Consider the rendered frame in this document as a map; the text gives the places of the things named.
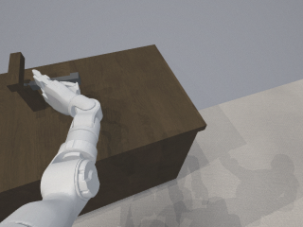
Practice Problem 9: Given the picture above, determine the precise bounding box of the counter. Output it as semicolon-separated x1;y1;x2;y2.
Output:
0;44;207;222

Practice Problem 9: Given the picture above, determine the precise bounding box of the robot left forearm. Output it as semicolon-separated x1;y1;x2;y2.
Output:
40;95;103;195

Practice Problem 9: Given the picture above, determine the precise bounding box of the left robot upper arm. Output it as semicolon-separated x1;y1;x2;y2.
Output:
0;158;100;227

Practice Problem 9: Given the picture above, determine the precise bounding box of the left robot hand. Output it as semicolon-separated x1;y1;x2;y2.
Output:
32;69;81;115

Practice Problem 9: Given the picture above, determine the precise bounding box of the tap lever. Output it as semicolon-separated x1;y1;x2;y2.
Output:
24;72;81;91

